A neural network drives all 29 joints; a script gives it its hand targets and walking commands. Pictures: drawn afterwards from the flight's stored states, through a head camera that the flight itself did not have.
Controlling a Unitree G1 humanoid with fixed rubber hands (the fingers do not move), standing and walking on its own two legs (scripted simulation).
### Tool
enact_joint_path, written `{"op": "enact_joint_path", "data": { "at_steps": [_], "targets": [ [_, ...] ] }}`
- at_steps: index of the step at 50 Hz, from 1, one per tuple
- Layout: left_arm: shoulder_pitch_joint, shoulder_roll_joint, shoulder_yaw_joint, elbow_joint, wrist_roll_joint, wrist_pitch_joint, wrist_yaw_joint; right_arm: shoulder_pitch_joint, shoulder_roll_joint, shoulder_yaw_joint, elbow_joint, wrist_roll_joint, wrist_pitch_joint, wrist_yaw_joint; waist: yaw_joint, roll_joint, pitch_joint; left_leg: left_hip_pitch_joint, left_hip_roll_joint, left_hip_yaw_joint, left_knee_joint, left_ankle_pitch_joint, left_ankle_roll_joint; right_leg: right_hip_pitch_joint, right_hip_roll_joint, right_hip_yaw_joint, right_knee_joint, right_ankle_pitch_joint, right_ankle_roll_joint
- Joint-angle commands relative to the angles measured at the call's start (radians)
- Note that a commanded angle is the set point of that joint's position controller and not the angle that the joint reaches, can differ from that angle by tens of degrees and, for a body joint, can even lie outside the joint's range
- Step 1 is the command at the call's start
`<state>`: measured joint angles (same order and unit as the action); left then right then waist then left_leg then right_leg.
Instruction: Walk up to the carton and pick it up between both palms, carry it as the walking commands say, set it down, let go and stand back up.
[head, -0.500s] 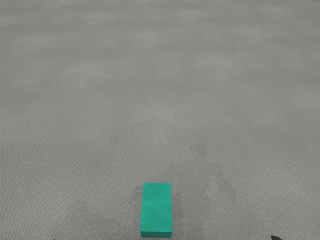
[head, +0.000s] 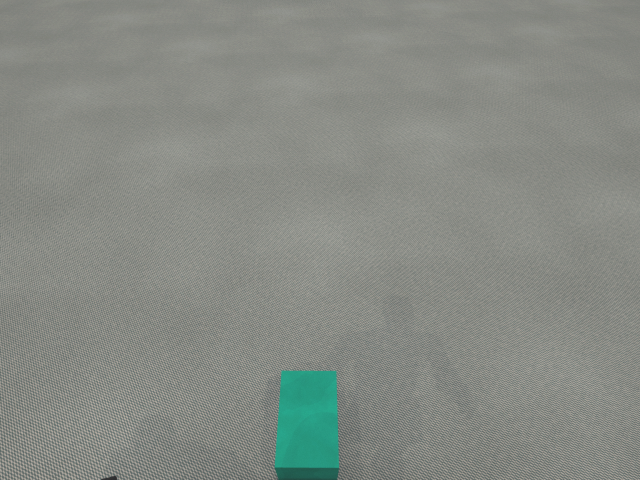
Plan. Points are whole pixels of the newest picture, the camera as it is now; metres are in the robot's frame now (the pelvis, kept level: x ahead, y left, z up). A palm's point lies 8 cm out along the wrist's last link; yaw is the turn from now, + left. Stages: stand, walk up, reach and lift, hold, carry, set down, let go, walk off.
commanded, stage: walk up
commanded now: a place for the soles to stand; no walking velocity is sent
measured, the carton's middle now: (308, 423) +0.42 +0.04 -0.70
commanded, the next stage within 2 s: reach and lift in 0.36 s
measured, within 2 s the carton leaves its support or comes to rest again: neither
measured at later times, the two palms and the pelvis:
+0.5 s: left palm out of the picture +0.13 +0.29 -0.11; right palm out of the picture +0.13 -0.30 -0.10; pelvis -0.02 +0.00 -0.02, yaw +1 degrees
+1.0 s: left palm (155, 440) +0.23 +0.25 -0.15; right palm (497, 444) +0.22 -0.26 -0.15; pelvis -0.01 +0.00 -0.06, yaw +1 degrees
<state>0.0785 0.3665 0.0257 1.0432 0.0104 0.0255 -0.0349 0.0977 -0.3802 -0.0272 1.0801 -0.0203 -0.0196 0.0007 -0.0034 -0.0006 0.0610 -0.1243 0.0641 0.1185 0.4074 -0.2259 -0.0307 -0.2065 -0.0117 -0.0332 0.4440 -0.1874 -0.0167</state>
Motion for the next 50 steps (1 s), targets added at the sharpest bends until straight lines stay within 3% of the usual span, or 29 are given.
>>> {"op": "enact_joint_path", "data": {
  "at_steps": [1, 5, 6, 10, 11, 12, 16, 18, 19, 20, 21, 22, 23, 24, 25, 26, 28, 29, 32, 36, 37, 38, 41, 42, 43, 44, 45, 48, 50],
  "targets": [
    [-0.060, 0.222, 0.040, -0.062, -0.001, -0.018, 0.006, -0.051, -0.220, -0.040, -0.068, 0.001, -0.020, -0.007, 0.010, 0.006, -0.083, -0.008, 0.082, -0.117, -0.108, -0.005, 0.063, -0.004, -0.107, 0.137, -0.103, 0.010, -0.032],
    [-0.049, 0.217, 0.040, -0.068, 0.004, -0.019, 0.008, -0.048, -0.234, -0.042, -0.070, -0.003, -0.019, -0.009, 0.001, -0.031, -0.083, 0.021, 0.088, -0.114, -0.087, 0.030, 0.065, -0.015, -0.103, 0.124, -0.100, 0.068, -0.029],
    [-0.054, 0.226, 0.042, -0.066, 0.006, -0.018, 0.007, -0.036, -0.234, -0.044, -0.068, -0.002, -0.017, -0.008, 0.001, -0.005, -0.096, 0.022, 0.081, -0.104, -0.084, 0.047, 0.065, -0.016, -0.104, 0.131, -0.099, 0.058, -0.036],
    [-0.042, 0.216, 0.037, -0.066, -0.002, -0.017, 0.004, -0.055, -0.229, -0.043, -0.068, 0.000, -0.019, -0.008, 0.009, -0.009, -0.076, 0.015, 0.085, -0.108, -0.096, 0.006, 0.067, -0.035, -0.108, 0.138, -0.100, 0.040, -0.033],
    [-0.052, 0.218, 0.036, -0.069, -0.006, -0.016, 0.005, -0.057, -0.234, -0.043, -0.073, 0.005, -0.022, -0.009, 0.003, 0.022, -0.074, 0.015, 0.090, -0.111, -0.088, -0.008, 0.065, -0.039, -0.103, 0.142, -0.108, 0.038, -0.029],
    [-0.060, 0.223, 0.041, -0.075, 0.001, -0.016, 0.006, -0.052, -0.227, -0.043, -0.073, 0.000, -0.021, -0.008, 0.001, -0.028, -0.089, 0.000, 0.093, -0.117, -0.092, -0.004, 0.073, -0.024, -0.101, 0.131, -0.101, 0.003, -0.030],
    [-0.050, 0.235, 0.044, -0.072, 0.005, -0.017, 0.006, -0.038, -0.231, -0.042, -0.071, 0.003, -0.020, -0.009, 0.004, -0.039, -0.086, 0.003, 0.083, -0.107, -0.075, 0.028, 0.070, -0.026, -0.103, 0.135, -0.094, 0.028, -0.036],
    [-0.045, 0.224, 0.036, -0.077, 0.003, -0.017, 0.007, -0.052, -0.235, -0.042, -0.070, -0.002, -0.021, -0.008, 0.005, -0.006, -0.084, 0.026, 0.078, -0.095, -0.068, 0.063, 0.062, -0.035, -0.104, 0.141, -0.099, 0.082, -0.040],
    [-0.133, 0.050, 0.077, -0.415, -0.009, 0.036, -0.024, -0.226, -0.071, -0.071, -0.421, 0.026, 0.051, 0.019, -0.008, -0.096, 0.041, -0.180, -0.090, -0.053, 0.092, -0.115, 0.043, -0.103, 0.024, 0.037, -0.022, -0.172, 0.007],
    [-0.121, 0.082, 0.124, -0.436, 0.052, 0.083, -0.036, -0.179, -0.112, -0.157, -0.595, -0.012, 0.090, 0.042, -0.075, -0.047, 0.045, -0.170, -0.087, -0.034, 0.103, -0.193, 0.034, -0.066, 0.020, -0.018, 0.000, -0.174, 0.007],
    [-0.106, 0.115, 0.147, -0.481, 0.068, 0.114, -0.050, -0.148, -0.135, -0.169, -0.594, -0.020, 0.140, 0.056, -0.076, -0.059, 0.022, -0.183, -0.101, -0.039, 0.105, -0.221, 0.025, -0.065, 0.039, -0.057, 0.024, -0.171, 0.014],
    [-0.113, 0.118, 0.178, -0.508, 0.078, 0.146, -0.047, -0.108, -0.115, -0.189, -0.579, -0.029, 0.181, 0.070, -0.066, -0.019, -0.004, -0.239, -0.116, -0.020, 0.093, -0.273, 0.014, -0.042, 0.055, -0.063, 0.050, -0.206, 0.022],
    [-0.045, 0.112, 0.187, -0.475, 0.085, 0.176, -0.048, -0.039, -0.117, -0.185, -0.544, -0.029, 0.224, 0.078, -0.052, -0.019, 0.022, -0.233, -0.100, -0.022, 0.085, -0.284, 0.014, -0.039, 0.060, -0.058, 0.057, -0.226, 0.026],
    [-0.025, 0.118, 0.184, -0.531, 0.106, 0.193, -0.039, 0.006, -0.127, -0.190, -0.571, -0.043, 0.253, 0.075, -0.047, 0.025, -0.008, -0.243, -0.092, -0.014, 0.063, -0.277, 0.013, 0.019, 0.070, -0.061, 0.087, -0.168, 0.023],
    [-0.025, 0.118, 0.168, -0.552, 0.097, 0.208, -0.041, 0.012, -0.136, -0.219, -0.600, -0.047, 0.268, 0.067, -0.059, 0.017, 0.003, -0.250, -0.088, -0.028, 0.046, -0.273, 0.017, 0.010, 0.066, -0.048, 0.085, -0.146, 0.027],
    [-0.002, 0.114, 0.177, -0.596, 0.113, 0.211, -0.043, 0.050, -0.170, -0.242, -0.646, -0.046, 0.267, 0.061, -0.060, 0.081, -0.024, -0.253, -0.079, -0.049, 0.005, -0.304, 0.026, 0.070, 0.072, -0.051, 0.098, -0.106, 0.034],
    [-0.004, 0.073, 0.168, -0.605, 0.089, 0.219, -0.038, 0.039, -0.129, -0.211, -0.671, -0.030, 0.275, 0.056, -0.053, 0.063, -0.039, -0.254, -0.082, -0.074, 0.024, -0.257, 0.038, 0.083, 0.072, -0.020, 0.127, -0.073, 0.040],
    [0.010, 0.060, 0.173, -0.586, 0.078, 0.228, -0.036, 0.006, -0.113, -0.195, -0.679, -0.031, 0.283, 0.058, -0.027, 0.028, -0.050, -0.247, -0.086, -0.078, 0.042, -0.226, 0.037, 0.081, 0.075, -0.013, 0.135, -0.080, 0.044],
    [-0.021, 0.044, 0.188, -0.613, 0.081, 0.229, -0.035, -0.026, -0.078, -0.194, -0.722, -0.030, 0.277, 0.056, -0.011, -0.025, -0.132, -0.247, -0.119, -0.055, 0.148, -0.075, 0.021, -0.008, 0.055, 0.010, 0.150, 0.006, 0.038],
    [-0.079, 0.040, 0.178, -0.652, 0.067, 0.206, -0.037, -0.075, -0.070, -0.197, -0.752, -0.020, 0.260, 0.043, -0.020, -0.081, -0.244, -0.278, -0.116, -0.064, 0.266, 0.017, 0.015, -0.099, 0.052, -0.005, 0.260, 0.140, 0.044],
    [-0.073, 0.041, 0.186, -0.633, 0.064, 0.204, -0.036, -0.070, -0.052, -0.178, -0.726, -0.009, 0.264, 0.038, -0.005, -0.050, -0.246, -0.324, -0.124, -0.053, 0.280, 0.045, 0.013, -0.100, 0.047, 0.005, 0.273, 0.183, 0.045],
    [-0.108, 0.043, 0.170, -0.656, 0.049, 0.198, -0.038, -0.086, -0.027, -0.160, -0.731, 0.006, 0.258, 0.030, -0.006, -0.068, -0.280, -0.330, -0.125, -0.054, 0.318, 0.045, 0.014, -0.121, 0.040, 0.019, 0.298, 0.205, 0.047],
    [-0.144, 0.042, 0.161, -0.652, 0.034, 0.182, -0.034, -0.139, -0.032, -0.159, -0.721, 0.029, 0.251, 0.012, -0.002, 0.008, -0.354, -0.401, -0.119, -0.071, 0.379, 0.113, -0.002, -0.150, 0.031, 0.035, 0.367, 0.292, 0.033],
    [-0.099, 0.051, 0.153, -0.614, 0.027, 0.186, -0.027, -0.102, -0.057, -0.171, -0.718, 0.021, 0.245, 0.003, -0.020, -0.042, -0.379, -0.415, -0.124, -0.074, 0.386, 0.143, -0.004, -0.136, 0.035, 0.032, 0.379, 0.342, 0.038],
    [-0.156, 0.050, 0.152, -0.650, 0.026, 0.185, -0.031, -0.166, -0.017, -0.139, -0.743, 0.049, 0.252, 0.007, 0.010, -0.030, -0.398, -0.435, -0.120, -0.078, 0.403, 0.108, 0.004, -0.148, 0.032, 0.040, 0.392, 0.296, 0.041],
    [-0.155, 0.043, 0.142, -0.636, 0.013, 0.185, -0.031, -0.142, -0.031, -0.152, -0.737, 0.034, 0.251, -0.008, -0.010, -0.069, -0.422, -0.449, -0.125, -0.073, 0.413, 0.098, 0.000, -0.138, 0.029, 0.060, 0.392, 0.312, 0.044],
    [-0.180, 0.072, 0.157, -0.637, 0.020, 0.185, -0.036, -0.136, -0.016, -0.160, -0.725, 0.032, 0.258, -0.016, -0.006, -0.032, -0.421, -0.489, -0.131, -0.060, 0.419, 0.082, -0.003, -0.152, 0.031, 0.049, 0.409, 0.293, 0.046],
    [-0.212, 0.064, 0.173, -0.596, 0.002, 0.189, -0.034, -0.192, 0.004, -0.145, -0.708, 0.022, 0.260, -0.031, -0.007, -0.064, -0.435, -0.535, -0.118, -0.077, 0.442, 0.085, 0.003, -0.189, 0.026, 0.067, 0.422, 0.284, 0.052],
    [-0.293, 0.057, 0.171, -0.627, -0.009, 0.180, -0.030, -0.286, -0.014, -0.161, -0.729, 0.015, 0.253, -0.034, -0.002, -0.014, -0.483, -0.550, -0.118, -0.085, 0.459, 0.099, -0.003, -0.209, 0.037, 0.059, 0.446, 0.259, 0.044]
  ]
}}
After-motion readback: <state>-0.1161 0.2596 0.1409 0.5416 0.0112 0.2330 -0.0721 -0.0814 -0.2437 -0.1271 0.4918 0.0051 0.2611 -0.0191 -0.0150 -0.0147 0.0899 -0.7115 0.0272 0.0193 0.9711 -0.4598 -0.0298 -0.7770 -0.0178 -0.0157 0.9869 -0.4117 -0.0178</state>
